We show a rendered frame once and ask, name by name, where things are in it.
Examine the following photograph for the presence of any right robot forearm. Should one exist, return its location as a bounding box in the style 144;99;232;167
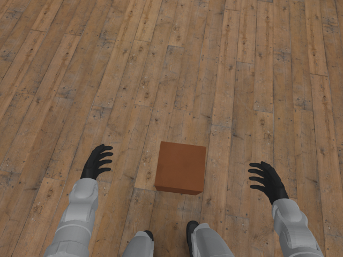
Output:
272;198;324;257

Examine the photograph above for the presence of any robot left hand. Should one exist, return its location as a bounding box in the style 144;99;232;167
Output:
80;144;113;180

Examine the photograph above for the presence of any robot right hand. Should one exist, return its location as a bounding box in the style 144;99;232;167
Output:
248;161;289;205

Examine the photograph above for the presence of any robot right foot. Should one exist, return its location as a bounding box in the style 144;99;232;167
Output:
186;221;199;257

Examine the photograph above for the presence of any left robot forearm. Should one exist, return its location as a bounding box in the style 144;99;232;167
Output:
43;178;99;257

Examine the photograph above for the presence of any left robot thigh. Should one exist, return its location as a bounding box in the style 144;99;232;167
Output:
121;236;154;257

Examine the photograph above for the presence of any carton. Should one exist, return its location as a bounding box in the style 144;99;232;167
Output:
154;141;206;195

